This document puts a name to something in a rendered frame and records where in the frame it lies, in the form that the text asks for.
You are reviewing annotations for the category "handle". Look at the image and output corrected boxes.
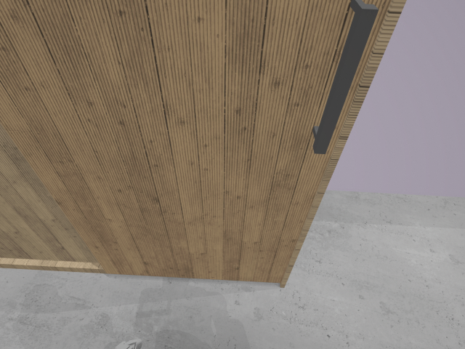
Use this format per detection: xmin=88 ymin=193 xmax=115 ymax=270
xmin=312 ymin=0 xmax=379 ymax=154

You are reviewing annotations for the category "wardrobe door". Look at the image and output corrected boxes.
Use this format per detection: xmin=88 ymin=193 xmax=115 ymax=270
xmin=0 ymin=0 xmax=392 ymax=283
xmin=0 ymin=123 xmax=98 ymax=262

